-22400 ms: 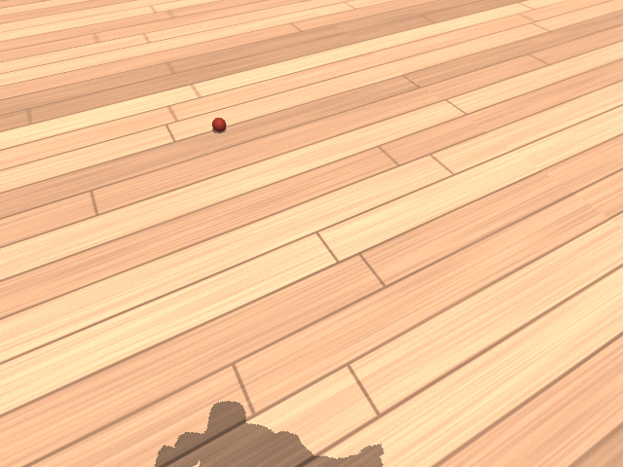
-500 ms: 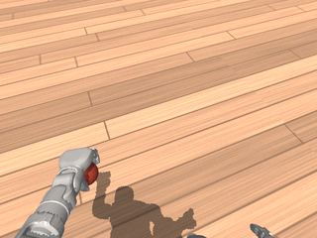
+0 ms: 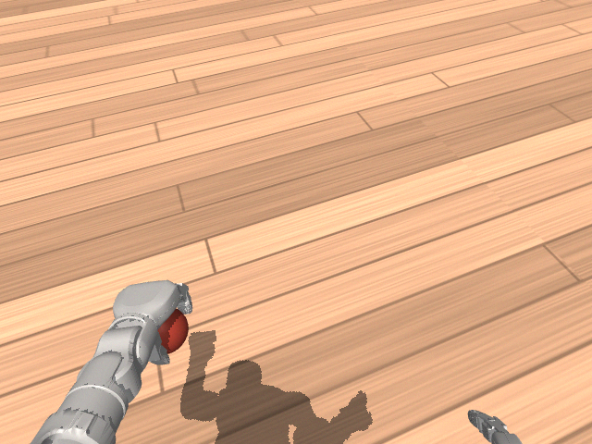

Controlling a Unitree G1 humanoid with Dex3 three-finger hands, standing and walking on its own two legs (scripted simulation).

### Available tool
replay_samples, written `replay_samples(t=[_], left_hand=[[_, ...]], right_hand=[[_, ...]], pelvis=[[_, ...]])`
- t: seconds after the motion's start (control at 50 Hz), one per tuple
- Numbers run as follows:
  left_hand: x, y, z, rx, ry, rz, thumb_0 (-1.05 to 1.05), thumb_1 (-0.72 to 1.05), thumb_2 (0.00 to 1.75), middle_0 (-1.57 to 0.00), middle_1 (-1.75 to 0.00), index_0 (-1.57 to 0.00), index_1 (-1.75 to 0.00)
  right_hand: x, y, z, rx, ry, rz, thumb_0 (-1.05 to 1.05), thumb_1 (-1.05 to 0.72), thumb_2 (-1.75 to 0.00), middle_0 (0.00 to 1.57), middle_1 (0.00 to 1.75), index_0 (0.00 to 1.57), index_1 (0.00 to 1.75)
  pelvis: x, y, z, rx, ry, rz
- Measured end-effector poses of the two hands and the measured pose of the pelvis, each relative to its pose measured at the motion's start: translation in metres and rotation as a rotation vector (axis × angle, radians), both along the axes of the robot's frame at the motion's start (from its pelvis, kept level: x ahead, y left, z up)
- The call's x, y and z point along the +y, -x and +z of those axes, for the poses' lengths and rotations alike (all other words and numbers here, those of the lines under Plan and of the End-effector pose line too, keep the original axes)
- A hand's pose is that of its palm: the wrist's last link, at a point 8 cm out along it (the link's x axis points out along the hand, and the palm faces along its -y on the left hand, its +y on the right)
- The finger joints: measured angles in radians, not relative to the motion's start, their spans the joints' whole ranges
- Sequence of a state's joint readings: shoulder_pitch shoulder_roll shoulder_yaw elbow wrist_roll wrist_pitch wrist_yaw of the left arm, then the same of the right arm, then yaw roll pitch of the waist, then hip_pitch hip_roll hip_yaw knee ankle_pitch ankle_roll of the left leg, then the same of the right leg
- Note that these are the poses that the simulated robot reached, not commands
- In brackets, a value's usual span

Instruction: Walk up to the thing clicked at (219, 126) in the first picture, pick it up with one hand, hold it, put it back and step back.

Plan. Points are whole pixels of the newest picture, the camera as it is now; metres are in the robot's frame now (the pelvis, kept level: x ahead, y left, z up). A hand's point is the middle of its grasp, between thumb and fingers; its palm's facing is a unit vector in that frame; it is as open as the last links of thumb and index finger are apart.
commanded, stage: hold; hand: left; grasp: from above
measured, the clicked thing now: (164, 330) +0.31 +0.23 -0.09
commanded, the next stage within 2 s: crouch in 1.26 s
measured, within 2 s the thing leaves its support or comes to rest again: neither
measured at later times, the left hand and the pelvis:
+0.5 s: hand (157, 341) +0.28 +0.21 -0.04, palm faces -0.45 -0.06 -0.89, open 9.6 cm; pelvis -0.01 -0.01 +0.01, yaw +0 degrees
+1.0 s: hand (153, 341) +0.27 +0.22 -0.03, palm faces -0.46 -0.06 -0.89, open 9.6 cm; pelvis -0.01 +0.00 +0.01, yaw +0 degrees
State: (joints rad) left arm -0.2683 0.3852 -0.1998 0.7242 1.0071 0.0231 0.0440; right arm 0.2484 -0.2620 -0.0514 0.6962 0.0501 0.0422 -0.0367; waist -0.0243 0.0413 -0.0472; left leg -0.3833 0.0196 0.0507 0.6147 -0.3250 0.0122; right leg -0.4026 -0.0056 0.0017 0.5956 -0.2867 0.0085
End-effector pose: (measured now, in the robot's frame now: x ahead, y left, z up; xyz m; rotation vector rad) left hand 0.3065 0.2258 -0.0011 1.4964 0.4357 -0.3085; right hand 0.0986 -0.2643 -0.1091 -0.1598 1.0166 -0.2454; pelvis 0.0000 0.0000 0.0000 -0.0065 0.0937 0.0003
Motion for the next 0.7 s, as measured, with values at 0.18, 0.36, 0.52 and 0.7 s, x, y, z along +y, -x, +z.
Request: replay_samples(t=[0.18,0.36,0.52,0.7], left_hand=[[-0.003,0.007,0.011,0.005,0.004,0.001,-0.02,0.01,0.51,-0.7,-0.6,-0.75,-0.59],[-0.008,0.02,0.013,0.015,0.017,-0.014,-0.02,0.01,0.51,-0.69,-0.61,-0.74,-0.6],[-0.009,0.025,0.02,-0.009,0.009,-0.013,-0.02,0.02,0.51,-0.68,-0.62,-0.73,-0.61],[-0.007,0.027,0.028,-0.006,0.015,-0.01,-0.02,0.02,0.51,-0.68,-0.62,-0.72,-0.61]], right_hand=[[-0.001,-0.005,0.004,-0.029,-0.009,0.006,0.01,-0.9,-0.9,0.2,0.3,0.21,0.3],[0.0,-0.009,0.009,-0.05,-0.012,0.02,0.01,-0.91,-0.9,0.2,0.3,0.21,0.3],[0.001,-0.012,0.01,-0.059,-0.015,0.028,0.01,-0.91,-0.9,0.2,0.3,0.21,0.3],[0.003,-0.016,0.013,-0.078,-0.022,0.029,0.01,-0.91,-0.9,0.2,0.3,0.21,0.3]], pelvis=[[-0.003,0.004,0.004,-0.026,-0.004,-0.001],[-0.005,0.01,0.006,-0.047,-0.008,-0.001],[-0.007,0.014,0.008,-0.06,-0.009,0.0],[-0.006,0.015,0.009,-0.074,-0.009,-0.002]])
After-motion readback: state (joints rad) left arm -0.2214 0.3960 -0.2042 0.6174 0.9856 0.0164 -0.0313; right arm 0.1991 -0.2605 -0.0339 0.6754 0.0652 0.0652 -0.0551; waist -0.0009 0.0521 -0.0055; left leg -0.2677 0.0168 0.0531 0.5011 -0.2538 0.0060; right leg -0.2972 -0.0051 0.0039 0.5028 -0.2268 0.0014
